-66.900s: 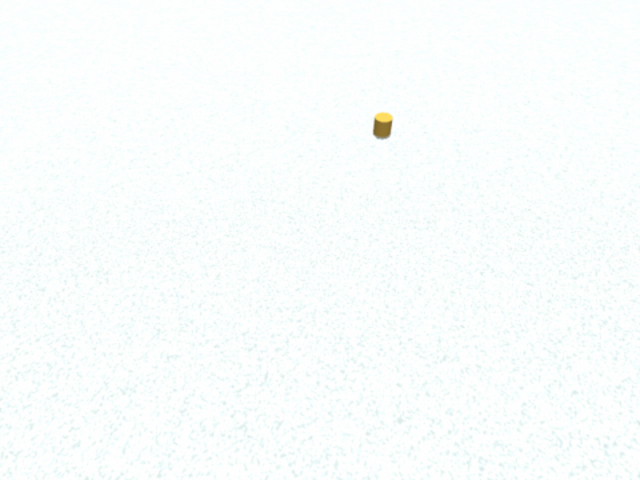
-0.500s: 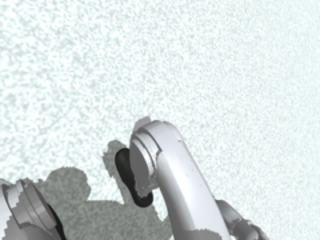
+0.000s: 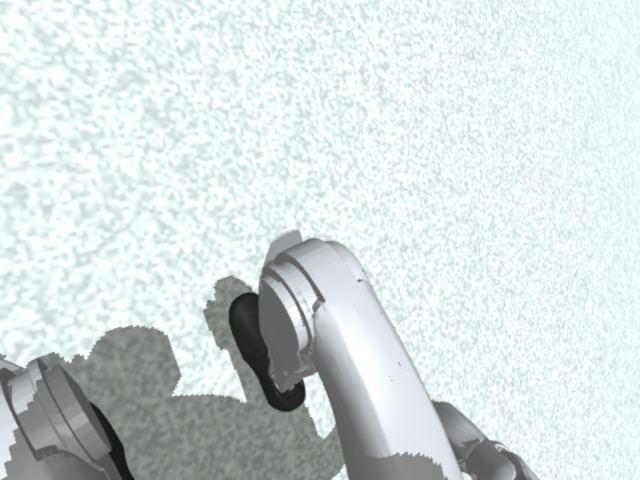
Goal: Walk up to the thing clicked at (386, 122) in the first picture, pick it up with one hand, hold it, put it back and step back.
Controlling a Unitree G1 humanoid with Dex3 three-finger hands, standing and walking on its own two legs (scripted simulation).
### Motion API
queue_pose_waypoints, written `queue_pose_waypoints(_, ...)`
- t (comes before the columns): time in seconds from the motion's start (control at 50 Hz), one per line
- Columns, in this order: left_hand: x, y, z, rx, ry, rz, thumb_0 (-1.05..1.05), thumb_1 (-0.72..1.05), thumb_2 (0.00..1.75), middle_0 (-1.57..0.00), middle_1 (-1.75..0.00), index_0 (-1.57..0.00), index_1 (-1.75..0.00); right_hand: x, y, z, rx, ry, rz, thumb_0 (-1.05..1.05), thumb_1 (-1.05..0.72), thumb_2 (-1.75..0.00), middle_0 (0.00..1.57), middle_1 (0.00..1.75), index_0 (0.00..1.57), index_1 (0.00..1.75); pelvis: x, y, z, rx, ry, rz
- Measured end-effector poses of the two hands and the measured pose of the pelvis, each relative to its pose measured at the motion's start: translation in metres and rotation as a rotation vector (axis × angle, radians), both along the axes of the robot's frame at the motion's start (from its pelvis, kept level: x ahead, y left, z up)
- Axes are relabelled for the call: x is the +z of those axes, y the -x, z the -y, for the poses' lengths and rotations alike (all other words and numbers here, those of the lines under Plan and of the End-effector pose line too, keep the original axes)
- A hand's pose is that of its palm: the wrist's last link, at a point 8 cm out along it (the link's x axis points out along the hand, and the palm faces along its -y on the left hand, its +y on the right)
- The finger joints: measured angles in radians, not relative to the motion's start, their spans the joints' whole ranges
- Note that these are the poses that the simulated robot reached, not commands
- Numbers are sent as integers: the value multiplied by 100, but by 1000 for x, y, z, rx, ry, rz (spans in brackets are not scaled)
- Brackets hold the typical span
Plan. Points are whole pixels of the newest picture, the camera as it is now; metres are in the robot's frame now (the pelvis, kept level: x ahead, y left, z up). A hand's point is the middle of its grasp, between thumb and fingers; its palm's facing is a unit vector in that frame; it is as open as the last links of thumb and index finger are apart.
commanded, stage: rest palm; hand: left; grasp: from above
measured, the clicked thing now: out of the picture +0.53 +0.39 -0.27
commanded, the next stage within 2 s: close in 1.34 s
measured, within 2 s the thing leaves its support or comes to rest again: neither
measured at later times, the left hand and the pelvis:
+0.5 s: hand out of the picture +0.49 +0.38 -0.23, palm faces -0.43 -0.16 -0.89, open 13.6 cm; pelvis +0.00 +0.00 +0.00, yaw +0 degrees
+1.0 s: hand out of the picture +0.49 +0.38 -0.23, palm faces -0.43 -0.16 -0.89, open 13.3 cm; pelvis +0.00 +0.00 +0.00, yaw -1 degrees
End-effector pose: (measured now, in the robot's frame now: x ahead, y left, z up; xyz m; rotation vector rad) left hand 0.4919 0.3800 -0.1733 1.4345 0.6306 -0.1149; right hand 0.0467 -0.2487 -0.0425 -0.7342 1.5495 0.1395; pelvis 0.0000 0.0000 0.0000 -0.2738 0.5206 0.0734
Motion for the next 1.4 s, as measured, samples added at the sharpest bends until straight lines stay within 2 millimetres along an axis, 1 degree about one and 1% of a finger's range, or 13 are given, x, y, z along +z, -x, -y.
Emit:
queue_pose_waypoints(0.26, 0, 1, 1, -7, 0, 8, 0, -48, 104, -7, -111, -11, -111, -1, 0, -4, 10, -6, 9, -1, -93, -91, 20, 30, 20, 30, 0, 1, -1, -1, 4, 8)
queue_pose_waypoints(0.62, -1, 0, 0, 0, -10, 9, 0, -48, 103, -8, -112, -10, -111, -2, 1, -4, 12, -8, 2, -1, -92, -91, 20, 30, 20, 30, -1, 1, -1, -2, 4, 3)
queue_pose_waypoints(1.02, -3, -2, -2, 1, 1, 10, 0, -45, 105, -8, -115, -11, -114, 1, -5, -5, 27, 4, 1, -1, -92, -91, 20, 30, 20, 30, 1, 0, -3, -2, 13, 3)
queue_pose_waypoints(1.4, -2, -1, -2, -11, 0, 15, 0, -43, 105, -9, -117, -11, -116, 2, -3, -7, 31, 11, 2, -1, -92, -91, 20, 30, 20, 30, 0, 1, -4, -3, 17, 6)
